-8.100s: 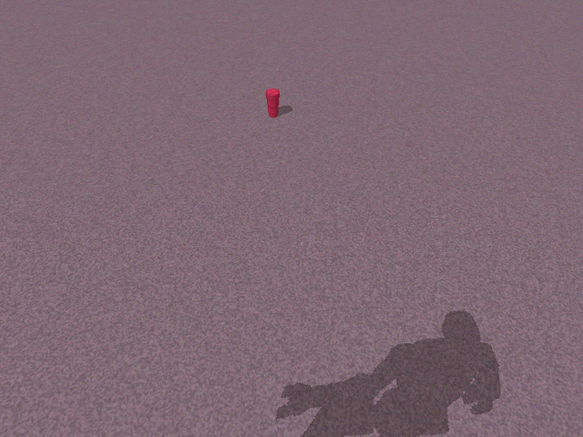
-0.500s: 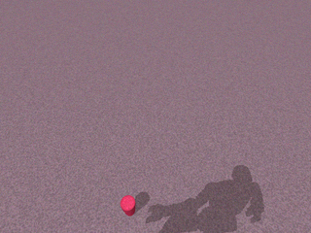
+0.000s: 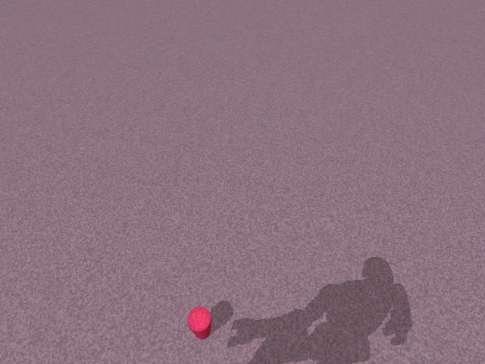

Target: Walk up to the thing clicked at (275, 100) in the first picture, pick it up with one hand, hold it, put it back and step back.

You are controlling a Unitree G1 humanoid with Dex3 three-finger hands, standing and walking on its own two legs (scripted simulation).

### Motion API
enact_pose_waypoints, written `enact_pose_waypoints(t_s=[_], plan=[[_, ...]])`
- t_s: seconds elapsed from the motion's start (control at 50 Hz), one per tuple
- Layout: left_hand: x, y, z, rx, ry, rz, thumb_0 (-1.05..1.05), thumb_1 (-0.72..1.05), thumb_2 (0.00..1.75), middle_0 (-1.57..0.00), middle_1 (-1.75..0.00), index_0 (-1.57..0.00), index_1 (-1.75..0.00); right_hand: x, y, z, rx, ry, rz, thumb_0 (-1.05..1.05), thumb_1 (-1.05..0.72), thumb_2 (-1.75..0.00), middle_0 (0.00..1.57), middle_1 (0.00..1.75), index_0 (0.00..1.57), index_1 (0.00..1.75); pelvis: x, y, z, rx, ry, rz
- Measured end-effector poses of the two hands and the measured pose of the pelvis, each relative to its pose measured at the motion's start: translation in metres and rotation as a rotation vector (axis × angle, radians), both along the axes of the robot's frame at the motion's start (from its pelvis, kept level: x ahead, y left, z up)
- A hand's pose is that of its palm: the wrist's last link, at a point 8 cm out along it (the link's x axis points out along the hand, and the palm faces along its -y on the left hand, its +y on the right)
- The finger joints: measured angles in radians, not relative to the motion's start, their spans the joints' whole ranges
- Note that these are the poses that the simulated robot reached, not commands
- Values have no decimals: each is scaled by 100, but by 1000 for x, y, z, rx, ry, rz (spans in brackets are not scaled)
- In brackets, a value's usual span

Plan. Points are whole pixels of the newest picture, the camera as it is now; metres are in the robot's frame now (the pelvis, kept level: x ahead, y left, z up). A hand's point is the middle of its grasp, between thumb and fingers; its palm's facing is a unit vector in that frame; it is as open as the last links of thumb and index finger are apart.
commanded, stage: stand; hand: left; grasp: from the side
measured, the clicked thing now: (201, 325) +0.39 +0.16 -0.71
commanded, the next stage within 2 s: go down in 0.50 s
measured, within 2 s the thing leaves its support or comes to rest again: neither
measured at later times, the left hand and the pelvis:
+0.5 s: hand out of the picture +0.08 +0.25 -0.16, palm faces -0.03 -0.94 -0.34, open 7.4 cm; pelvis +0.01 +0.00 +0.00, yaw +0 degrees
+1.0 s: hand out of the picture +0.16 +0.26 -0.17, palm faces +0.02 -0.94 -0.34, open 14.4 cm; pelvis +0.00 +0.01 -0.03, yaw -1 degrees
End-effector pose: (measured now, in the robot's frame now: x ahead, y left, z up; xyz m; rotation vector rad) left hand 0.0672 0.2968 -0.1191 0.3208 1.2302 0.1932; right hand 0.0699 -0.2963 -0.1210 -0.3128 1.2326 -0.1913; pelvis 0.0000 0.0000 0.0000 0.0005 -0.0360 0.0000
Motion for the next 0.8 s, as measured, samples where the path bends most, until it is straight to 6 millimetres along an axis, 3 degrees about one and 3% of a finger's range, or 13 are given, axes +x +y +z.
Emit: enact_pose_waypoints(t_s=[0.62, 0.7, 0.8], plan=[[6, 0, -3, -3, 9, -6, 1, 90, 89, -20, -30, -20, -30, 3, 0, 1, -7, 8, -9, 0, -90, -90, 21, 30, 20, 30, 7, 1, 0, -2, 3, -6], [31, -4, -2, -14, -89, 28, 1, 83, 82, -15, -24, -15, -24, 11, 10, 2, 1, -95, -18, 0, -92, -90, 20, 30, 20, 30, 1, 3, -4, -4, 47, 4], [70, 0, -10, -22, -131, 12, 1, 61, 60, -8, -14, -8, -15, 12, 29, -4, 33, -151, -25, 0, -93, -90, 20, 30, 20, 30, -7, 3, -14, -5, 120, -4]])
